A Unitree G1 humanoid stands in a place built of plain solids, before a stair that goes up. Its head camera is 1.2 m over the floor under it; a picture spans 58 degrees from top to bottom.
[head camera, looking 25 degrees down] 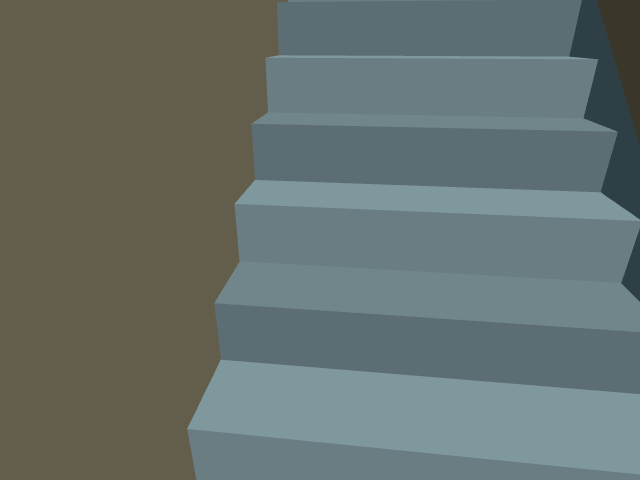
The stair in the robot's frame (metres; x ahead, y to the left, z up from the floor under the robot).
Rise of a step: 0.19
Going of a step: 0.24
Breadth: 1.12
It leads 7 degrees to the right of straight ahead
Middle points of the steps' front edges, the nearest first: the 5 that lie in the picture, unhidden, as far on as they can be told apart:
0.66 -0.25 0.38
0.89 -0.28 0.57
1.13 -0.30 0.76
1.37 -0.33 0.95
1.61 -0.36 1.14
